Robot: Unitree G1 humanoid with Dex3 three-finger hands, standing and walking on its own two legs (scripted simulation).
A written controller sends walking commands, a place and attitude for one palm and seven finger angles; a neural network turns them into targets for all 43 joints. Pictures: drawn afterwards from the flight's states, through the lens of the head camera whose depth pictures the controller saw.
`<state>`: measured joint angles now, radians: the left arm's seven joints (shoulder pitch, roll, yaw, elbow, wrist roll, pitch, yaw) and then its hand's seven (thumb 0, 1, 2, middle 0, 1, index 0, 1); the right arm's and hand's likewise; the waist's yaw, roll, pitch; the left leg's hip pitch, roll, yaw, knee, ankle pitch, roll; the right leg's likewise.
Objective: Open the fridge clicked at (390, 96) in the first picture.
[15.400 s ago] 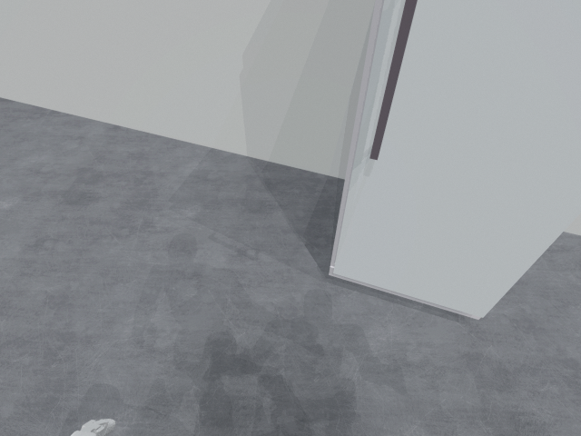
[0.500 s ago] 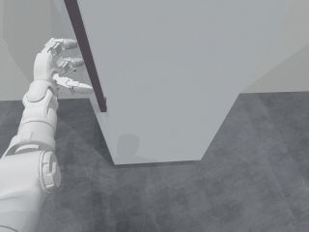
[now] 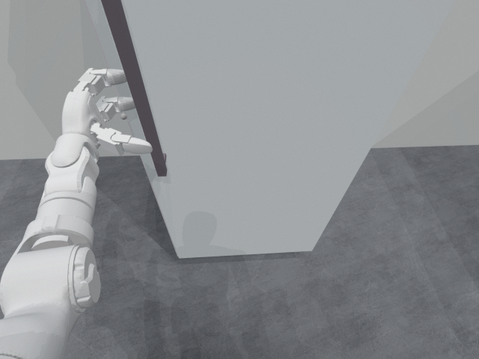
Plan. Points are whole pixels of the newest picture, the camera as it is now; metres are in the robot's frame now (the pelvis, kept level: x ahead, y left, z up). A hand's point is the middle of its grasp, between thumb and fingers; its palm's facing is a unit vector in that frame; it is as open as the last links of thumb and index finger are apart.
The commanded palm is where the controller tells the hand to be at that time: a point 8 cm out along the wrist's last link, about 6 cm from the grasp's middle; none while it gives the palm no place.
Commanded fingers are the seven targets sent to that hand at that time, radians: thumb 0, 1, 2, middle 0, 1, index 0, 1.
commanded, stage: slide the fingers in behind the handle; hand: left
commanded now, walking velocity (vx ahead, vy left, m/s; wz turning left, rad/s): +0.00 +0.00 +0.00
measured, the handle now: (140, 86) +0.52 +0.16 +0.17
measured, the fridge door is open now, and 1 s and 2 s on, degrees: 0 0 0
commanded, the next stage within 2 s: grip the handle and tug to test in 1.28 s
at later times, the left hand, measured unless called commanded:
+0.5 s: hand (147, 114) +0.48 +0.15 +0.15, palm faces +0.04 -1.00 -0.01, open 14.0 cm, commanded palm +0.45 +0.20 +0.15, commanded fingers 0.00 -0.50 0.30 -0.30 -1.20 -0.30 -1.20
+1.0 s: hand (156, 113) +0.48 +0.13 +0.15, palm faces +0.05 -1.00 -0.01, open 14.0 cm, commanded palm +0.45 +0.18 +0.15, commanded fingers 0.00 -0.50 0.30 -0.30 -1.20 -0.30 -1.20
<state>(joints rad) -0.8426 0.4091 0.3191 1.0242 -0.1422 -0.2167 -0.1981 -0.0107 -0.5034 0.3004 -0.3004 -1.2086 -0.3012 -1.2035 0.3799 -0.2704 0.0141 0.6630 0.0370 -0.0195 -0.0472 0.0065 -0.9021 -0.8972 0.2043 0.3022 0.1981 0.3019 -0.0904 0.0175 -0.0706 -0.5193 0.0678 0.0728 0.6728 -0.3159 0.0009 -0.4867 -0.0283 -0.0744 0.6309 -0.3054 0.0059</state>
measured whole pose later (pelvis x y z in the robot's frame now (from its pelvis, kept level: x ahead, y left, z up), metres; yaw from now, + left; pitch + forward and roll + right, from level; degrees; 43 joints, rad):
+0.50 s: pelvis +0.00 -0.01 +0.00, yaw +0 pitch +9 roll -1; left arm -0.87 0.33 0.26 1.03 -0.12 -0.22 -0.10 -0.01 -0.50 0.30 -0.31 -1.23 -0.31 -1.21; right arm 0.36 -0.26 0.01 0.69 0.03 -0.03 -0.04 0.01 -0.90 -0.90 0.20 0.30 0.20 0.30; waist -0.08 0.03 -0.07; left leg -0.51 0.06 0.07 0.67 -0.32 -0.01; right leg -0.48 -0.03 -0.08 0.64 -0.32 0.00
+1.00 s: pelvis +0.00 -0.01 +0.00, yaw +0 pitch +9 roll +0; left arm -0.88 0.31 0.26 1.05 -0.12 -0.24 -0.07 -0.01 -0.50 0.30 -0.29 -1.21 -0.29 -1.20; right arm 0.36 -0.26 0.00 0.70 0.03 -0.03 -0.03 0.01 -0.90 -0.90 0.20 0.30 0.20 0.30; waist -0.09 0.03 -0.07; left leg -0.50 0.07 0.06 0.65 -0.30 -0.02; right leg -0.48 -0.02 -0.08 0.64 -0.31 -0.01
